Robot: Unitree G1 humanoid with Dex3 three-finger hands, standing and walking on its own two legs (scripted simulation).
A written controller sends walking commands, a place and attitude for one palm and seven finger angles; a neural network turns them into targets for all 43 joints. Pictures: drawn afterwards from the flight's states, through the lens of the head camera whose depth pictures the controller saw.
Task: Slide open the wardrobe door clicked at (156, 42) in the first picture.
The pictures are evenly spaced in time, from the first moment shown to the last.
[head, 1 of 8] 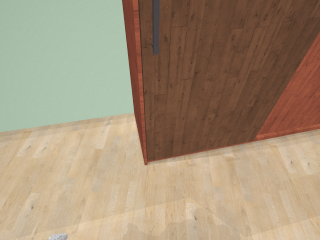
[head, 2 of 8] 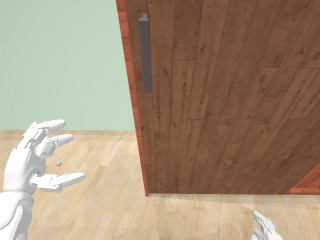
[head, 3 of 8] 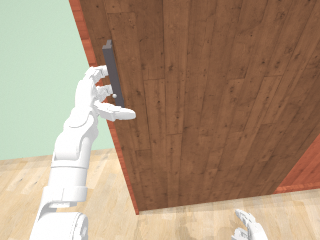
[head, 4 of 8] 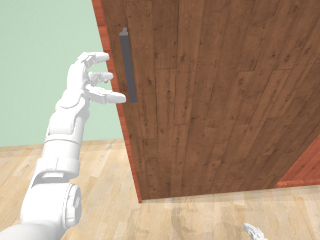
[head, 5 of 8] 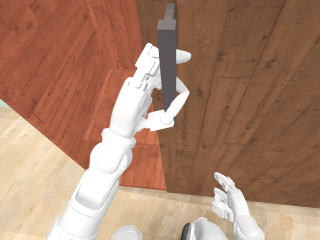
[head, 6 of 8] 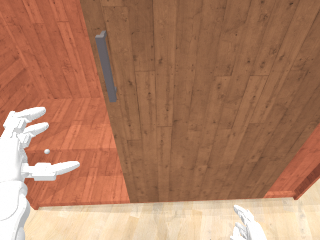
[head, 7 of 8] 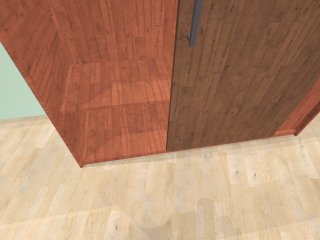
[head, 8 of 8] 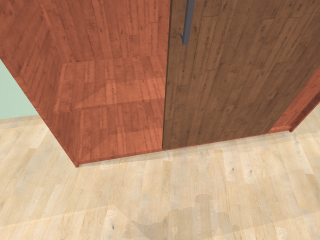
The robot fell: no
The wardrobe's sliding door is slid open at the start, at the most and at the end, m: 0.00 0.59 0.59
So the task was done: yes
